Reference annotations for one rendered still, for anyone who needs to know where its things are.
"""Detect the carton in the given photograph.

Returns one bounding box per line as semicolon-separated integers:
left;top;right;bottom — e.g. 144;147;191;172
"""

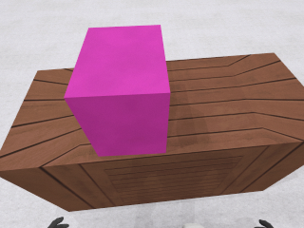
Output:
64;25;171;157

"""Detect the robot left hand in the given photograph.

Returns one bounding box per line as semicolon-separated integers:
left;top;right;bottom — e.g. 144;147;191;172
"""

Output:
48;217;69;228

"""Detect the pedestal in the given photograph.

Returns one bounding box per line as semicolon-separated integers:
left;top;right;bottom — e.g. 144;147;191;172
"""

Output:
0;52;304;212

